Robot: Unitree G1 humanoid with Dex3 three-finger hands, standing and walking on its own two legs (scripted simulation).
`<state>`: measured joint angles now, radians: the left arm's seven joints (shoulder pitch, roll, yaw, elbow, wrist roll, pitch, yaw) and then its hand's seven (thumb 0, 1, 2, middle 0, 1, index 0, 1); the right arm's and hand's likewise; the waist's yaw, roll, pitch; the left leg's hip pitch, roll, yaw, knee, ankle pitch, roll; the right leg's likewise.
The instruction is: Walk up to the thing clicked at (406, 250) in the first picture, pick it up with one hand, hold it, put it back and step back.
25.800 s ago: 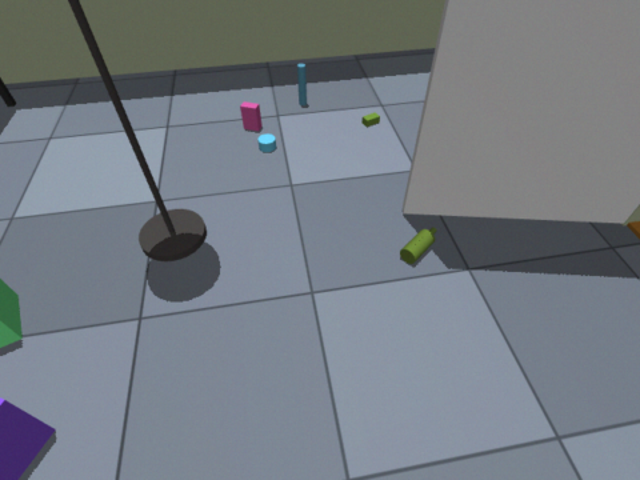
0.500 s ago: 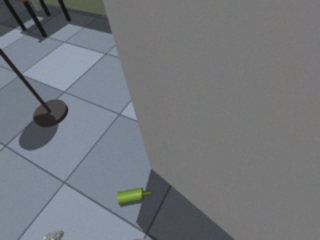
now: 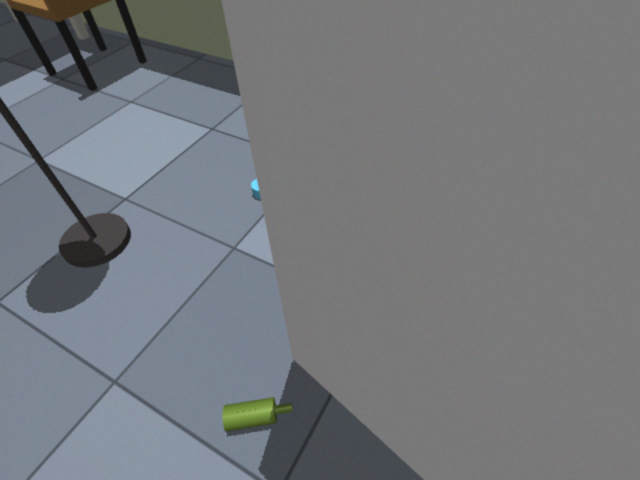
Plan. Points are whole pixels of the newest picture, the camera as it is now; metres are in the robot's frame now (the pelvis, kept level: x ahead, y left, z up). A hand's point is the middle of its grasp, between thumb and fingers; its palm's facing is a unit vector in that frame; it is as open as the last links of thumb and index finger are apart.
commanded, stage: walk up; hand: left
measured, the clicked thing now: (258, 412) +0.43 +0.23 -0.73
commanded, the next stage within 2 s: none
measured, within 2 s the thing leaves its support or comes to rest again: neither
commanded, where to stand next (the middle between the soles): +0.03 +0.02 m, yaw -3 degrees
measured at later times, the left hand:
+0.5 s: hand out of the picture +0.10 +0.28 -0.14, palm faces -0.03 -0.93 -0.38, open 7.4 cm
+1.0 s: hand out of the picture +0.02 +0.31 -0.16, palm faces -0.08 -0.94 -0.33, open 7.4 cm
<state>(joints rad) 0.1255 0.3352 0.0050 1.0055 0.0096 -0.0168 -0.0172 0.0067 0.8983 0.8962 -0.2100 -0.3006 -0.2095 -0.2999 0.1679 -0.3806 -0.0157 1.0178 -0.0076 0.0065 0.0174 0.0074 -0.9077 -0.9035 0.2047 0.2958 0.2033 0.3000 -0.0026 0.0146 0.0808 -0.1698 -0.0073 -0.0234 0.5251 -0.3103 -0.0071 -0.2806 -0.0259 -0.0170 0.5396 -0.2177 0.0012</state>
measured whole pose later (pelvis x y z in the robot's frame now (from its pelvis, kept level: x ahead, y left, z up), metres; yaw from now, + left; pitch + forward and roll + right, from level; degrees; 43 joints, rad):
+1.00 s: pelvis -0.06 +0.04 +0.00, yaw -2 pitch -3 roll +0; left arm 0.17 0.43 0.07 0.99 0.04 0.06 -0.04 0.00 0.90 0.90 -0.21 -0.30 -0.21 -0.30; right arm 0.28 -0.33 -0.05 1.02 -0.05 -0.04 0.01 0.01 -0.90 -0.90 0.21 0.30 0.21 0.30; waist -0.02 -0.08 0.09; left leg -0.12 -0.01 0.02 0.50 -0.34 0.02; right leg -0.43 0.03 0.15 0.89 -0.36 0.00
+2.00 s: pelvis -0.06 +0.04 +0.00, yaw -5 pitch -3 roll -1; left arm 0.29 0.45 0.06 0.97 0.04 0.02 -0.04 0.01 0.90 0.90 -0.21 -0.30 -0.21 -0.30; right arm 0.27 -0.38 -0.05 0.85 -0.03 -0.06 0.03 0.01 -0.90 -0.90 0.21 0.30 0.21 0.30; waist 0.00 -0.05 0.09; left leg -0.25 0.02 0.05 0.56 -0.27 0.05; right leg -0.34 0.01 0.07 0.93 -0.49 -0.01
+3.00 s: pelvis -0.03 +0.01 +0.01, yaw -1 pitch -3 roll +0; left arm 0.12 0.35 -0.02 1.10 0.01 -0.02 -0.02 0.01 0.90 0.90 -0.21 -0.30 -0.21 -0.30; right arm 0.03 -0.35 -0.01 1.07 0.00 -0.02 0.02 0.01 -0.91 -0.90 0.21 0.30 0.21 0.30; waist 0.01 -0.01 0.07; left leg -0.14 0.03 -0.02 0.40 -0.20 -0.03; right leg -0.15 -0.03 0.01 0.40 -0.20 0.03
